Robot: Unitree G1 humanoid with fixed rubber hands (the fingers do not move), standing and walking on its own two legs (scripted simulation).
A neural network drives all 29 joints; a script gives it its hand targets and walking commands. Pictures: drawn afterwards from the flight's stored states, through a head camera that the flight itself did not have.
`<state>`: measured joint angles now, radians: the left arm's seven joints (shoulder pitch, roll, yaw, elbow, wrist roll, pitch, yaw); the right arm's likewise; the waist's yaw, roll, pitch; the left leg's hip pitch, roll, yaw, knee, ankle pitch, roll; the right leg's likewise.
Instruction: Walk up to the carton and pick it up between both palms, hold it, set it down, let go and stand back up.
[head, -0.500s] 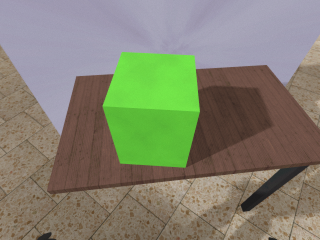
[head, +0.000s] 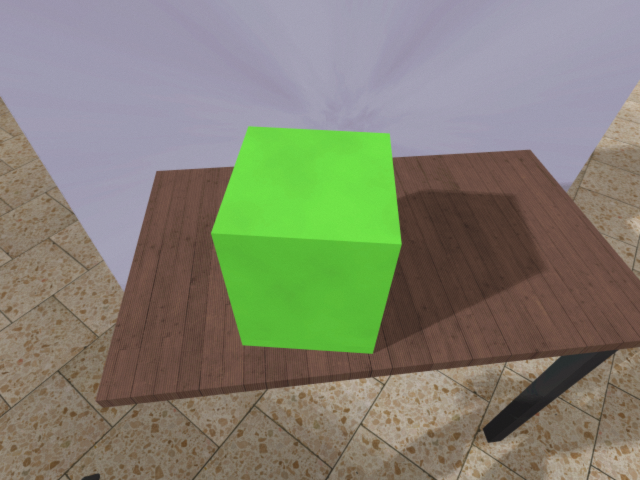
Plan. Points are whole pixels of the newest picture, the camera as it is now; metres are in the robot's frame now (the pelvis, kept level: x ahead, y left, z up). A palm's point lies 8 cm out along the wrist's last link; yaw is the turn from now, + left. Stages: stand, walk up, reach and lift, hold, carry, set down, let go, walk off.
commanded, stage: walk up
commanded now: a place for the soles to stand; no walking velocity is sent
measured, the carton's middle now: (312, 244) +0.44 +0.02 +0.05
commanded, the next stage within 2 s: reach and lift in 0.26 s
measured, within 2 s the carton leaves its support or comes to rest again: neither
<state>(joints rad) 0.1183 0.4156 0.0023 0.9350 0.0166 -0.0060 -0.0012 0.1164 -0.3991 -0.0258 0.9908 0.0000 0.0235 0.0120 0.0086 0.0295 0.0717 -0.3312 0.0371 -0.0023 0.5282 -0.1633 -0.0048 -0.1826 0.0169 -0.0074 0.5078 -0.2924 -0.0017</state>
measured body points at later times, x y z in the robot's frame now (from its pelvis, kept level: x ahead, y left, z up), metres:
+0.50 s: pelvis +0.00 +0.01 -0.01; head +0.03 +0.04 +0.44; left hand +0.20 +0.29 -0.11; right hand +0.16 -0.31 -0.08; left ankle -0.01 +0.12 -0.73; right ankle -0.01 -0.13 -0.73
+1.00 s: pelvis -0.04 +0.00 +0.00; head -0.04 +0.02 +0.45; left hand +0.16 +0.26 -0.07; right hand +0.11 -0.28 -0.06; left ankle -0.01 +0.12 -0.73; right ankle -0.01 -0.13 -0.73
